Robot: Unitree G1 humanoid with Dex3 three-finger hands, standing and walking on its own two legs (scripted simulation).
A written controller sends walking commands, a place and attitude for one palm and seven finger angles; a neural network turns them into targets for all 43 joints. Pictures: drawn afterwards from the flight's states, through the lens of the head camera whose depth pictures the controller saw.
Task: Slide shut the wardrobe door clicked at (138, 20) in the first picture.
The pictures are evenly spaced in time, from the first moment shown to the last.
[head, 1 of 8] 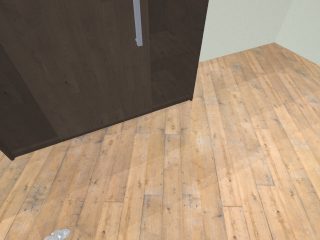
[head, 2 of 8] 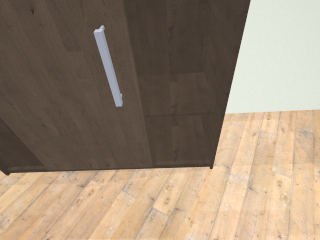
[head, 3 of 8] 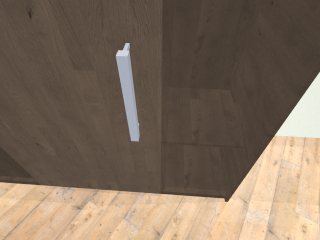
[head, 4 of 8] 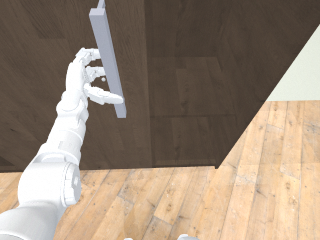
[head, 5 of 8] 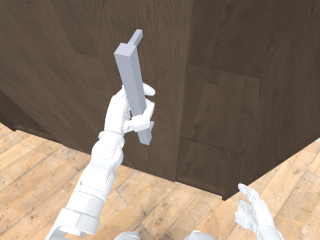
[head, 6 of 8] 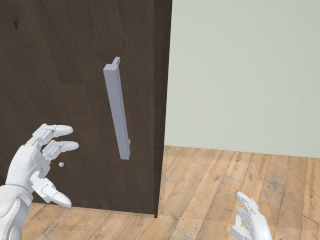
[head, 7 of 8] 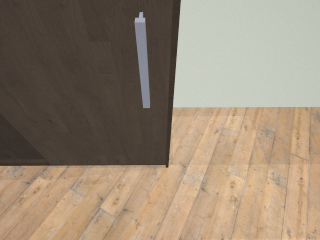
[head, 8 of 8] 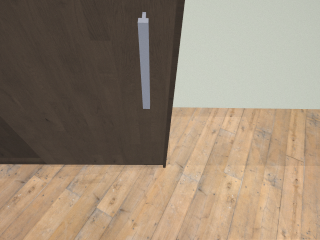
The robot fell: no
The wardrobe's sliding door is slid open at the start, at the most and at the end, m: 0.41 0.41 0.00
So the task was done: yes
